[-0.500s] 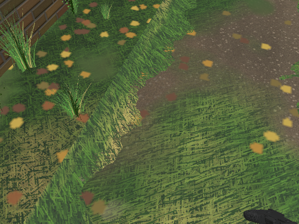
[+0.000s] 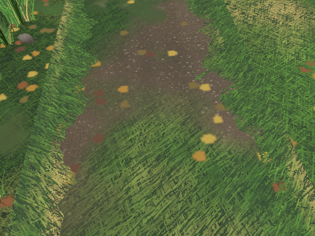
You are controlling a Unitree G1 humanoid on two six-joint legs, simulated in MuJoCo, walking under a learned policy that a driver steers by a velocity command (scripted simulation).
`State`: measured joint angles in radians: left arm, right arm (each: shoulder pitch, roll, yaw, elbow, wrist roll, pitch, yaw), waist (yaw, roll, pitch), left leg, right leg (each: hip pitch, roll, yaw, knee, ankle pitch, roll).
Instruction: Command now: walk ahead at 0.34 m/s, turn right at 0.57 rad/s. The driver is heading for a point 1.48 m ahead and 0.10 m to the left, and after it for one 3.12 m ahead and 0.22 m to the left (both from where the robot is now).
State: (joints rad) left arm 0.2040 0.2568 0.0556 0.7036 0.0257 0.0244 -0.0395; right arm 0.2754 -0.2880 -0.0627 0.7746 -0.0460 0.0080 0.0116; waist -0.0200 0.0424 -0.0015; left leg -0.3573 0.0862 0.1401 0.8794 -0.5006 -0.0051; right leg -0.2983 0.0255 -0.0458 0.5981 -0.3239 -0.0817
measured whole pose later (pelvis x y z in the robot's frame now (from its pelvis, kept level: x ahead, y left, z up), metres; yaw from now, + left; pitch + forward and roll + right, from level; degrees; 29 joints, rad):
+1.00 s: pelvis +0.48 -0.06 +0.00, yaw +2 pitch +1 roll +1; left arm 0.12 0.25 0.02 0.71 0.04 -0.07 0.01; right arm 0.37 -0.29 -0.07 0.84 -0.01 -0.03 0.01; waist -0.06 0.02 0.03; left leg -0.31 -0.06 -0.06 1.05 -0.41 0.07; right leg -0.36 0.01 -0.05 0.53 -0.19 -0.04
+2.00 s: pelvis +1.00 +0.09 -0.01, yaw +15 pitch +1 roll +0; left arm 0.11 0.24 0.03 0.76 0.04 -0.04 -0.04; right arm 0.40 -0.25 -0.02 0.94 -0.03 -0.06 -0.03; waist -0.04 0.00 0.04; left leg 0.12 -0.06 0.13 0.42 -0.47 0.07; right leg -0.47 0.05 -0.10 0.55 -0.13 -0.14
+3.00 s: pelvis +1.39 +0.16 +0.00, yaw -16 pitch +0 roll +1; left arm 0.12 0.22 0.02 0.70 0.03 0.02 -0.02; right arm 0.30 -0.27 -0.03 0.81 -0.01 0.01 0.00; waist -0.05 0.03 0.05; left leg -0.24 0.07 0.15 0.63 -0.46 0.00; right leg -0.33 0.03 -0.02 0.54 -0.20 -0.05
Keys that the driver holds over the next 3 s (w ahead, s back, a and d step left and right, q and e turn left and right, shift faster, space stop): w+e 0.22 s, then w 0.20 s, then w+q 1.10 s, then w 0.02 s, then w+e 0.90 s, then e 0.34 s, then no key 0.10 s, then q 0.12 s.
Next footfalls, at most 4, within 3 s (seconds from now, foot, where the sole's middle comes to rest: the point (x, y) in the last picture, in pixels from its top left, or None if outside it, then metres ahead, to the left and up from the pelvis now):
0.40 left None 0.34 0.08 -0.77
0.90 right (209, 218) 0.58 -0.15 -0.77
1.42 left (149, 173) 0.81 0.10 -0.77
2.00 right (154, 118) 1.16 0.07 -0.77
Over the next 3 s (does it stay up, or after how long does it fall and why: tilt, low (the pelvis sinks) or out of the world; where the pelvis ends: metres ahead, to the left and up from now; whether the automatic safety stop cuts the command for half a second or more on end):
stays up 1.39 0.16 0.00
